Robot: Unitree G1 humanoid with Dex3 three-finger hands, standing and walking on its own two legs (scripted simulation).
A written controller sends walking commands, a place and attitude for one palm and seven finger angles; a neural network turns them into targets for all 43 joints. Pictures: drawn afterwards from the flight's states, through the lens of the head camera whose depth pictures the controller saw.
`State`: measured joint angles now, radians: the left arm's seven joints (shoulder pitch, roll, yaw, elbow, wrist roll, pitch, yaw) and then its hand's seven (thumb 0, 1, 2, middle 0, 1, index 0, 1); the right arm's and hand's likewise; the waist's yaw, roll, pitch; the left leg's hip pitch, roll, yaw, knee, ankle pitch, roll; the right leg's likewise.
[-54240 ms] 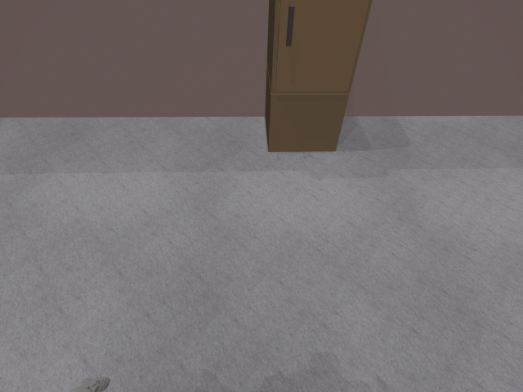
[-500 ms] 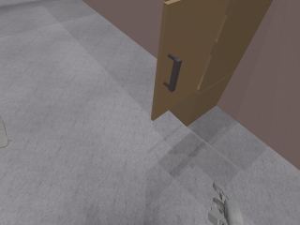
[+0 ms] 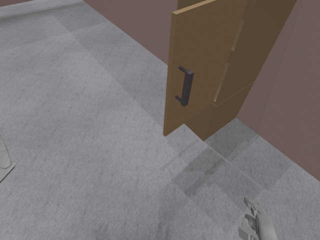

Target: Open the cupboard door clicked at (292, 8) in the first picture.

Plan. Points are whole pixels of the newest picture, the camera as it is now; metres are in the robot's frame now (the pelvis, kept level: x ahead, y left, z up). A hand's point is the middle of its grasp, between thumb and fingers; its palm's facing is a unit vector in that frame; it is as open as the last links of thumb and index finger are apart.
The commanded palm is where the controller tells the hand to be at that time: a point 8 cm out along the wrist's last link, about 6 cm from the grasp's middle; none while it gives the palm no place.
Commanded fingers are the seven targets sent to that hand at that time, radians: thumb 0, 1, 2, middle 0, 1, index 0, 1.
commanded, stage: stop stepping back and stand still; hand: left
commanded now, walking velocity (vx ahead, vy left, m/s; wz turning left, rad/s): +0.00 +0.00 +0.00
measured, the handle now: (182, 86) +0.64 -0.05 -0.02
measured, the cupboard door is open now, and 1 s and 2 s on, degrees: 93 93 93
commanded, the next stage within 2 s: let the arm hang, fingers relaxed in 0.66 s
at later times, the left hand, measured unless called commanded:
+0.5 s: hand (0, 180) +0.19 +0.28 +0.15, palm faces +0.42 -0.77 -0.48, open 7.4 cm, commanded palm +0.13 +0.32 +0.18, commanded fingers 0.00 0.90 0.90 -0.20 -0.30 -0.20 -0.30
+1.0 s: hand out of the picture +0.09 +0.23 -0.13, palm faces -0.03 -0.96 -0.29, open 7.4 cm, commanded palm none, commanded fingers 0.00 0.90 0.90 -0.20 -0.30 -0.20 -0.30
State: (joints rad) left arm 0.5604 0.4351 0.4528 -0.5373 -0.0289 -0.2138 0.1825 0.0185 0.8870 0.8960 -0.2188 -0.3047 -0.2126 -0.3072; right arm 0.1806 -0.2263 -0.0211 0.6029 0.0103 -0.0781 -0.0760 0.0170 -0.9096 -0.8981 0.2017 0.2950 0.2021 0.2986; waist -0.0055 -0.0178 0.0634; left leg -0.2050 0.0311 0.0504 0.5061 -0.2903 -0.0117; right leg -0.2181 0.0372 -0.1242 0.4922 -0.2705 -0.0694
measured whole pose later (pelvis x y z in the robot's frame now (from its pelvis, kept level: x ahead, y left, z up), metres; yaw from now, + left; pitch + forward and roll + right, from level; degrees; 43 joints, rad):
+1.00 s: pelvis -0.03 +0.03 -0.01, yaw +1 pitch +0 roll +1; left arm 0.26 0.23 0.01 0.66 0.04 0.06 0.00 0.01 0.91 0.90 -0.20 -0.30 -0.19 -0.30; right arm 0.15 -0.27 0.01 0.85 -0.02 -0.01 0.01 0.01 -0.91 -0.90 0.20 0.30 0.20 0.30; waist -0.03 0.02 0.06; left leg -0.29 -0.03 0.07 0.56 -0.26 0.04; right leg -0.33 -0.03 -0.10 0.60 -0.27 -0.04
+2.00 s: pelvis -0.01 +0.02 +0.01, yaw +0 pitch -2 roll +0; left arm 0.28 0.12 0.01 1.16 0.01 -0.01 0.03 0.01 0.91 0.90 -0.20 -0.30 -0.20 -0.30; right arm 0.30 -0.13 0.02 1.16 -0.02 0.00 -0.04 0.01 -0.91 -0.90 0.20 0.29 0.20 0.30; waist -0.01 0.01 0.06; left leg -0.14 -0.01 0.06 0.38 -0.21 0.02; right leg -0.17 0.00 -0.12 0.40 -0.21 -0.05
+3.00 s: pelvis +0.01 +0.01 +0.01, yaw +1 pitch -2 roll +1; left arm 0.18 0.21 0.01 1.15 0.01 -0.02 0.02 0.01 0.91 0.90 -0.20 -0.30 -0.20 -0.30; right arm 0.19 -0.22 0.01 1.15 -0.02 0.00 -0.03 0.01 -0.91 -0.90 0.20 0.29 0.20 0.30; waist -0.01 0.02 0.07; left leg -0.09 0.00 0.05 0.32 -0.21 0.00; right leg -0.11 0.02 -0.12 0.34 -0.21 -0.07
